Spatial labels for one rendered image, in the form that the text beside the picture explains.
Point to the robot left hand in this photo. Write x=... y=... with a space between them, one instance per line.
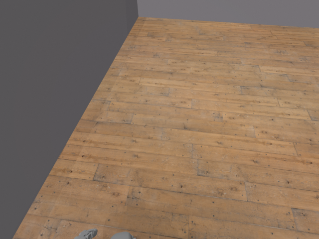
x=87 y=234

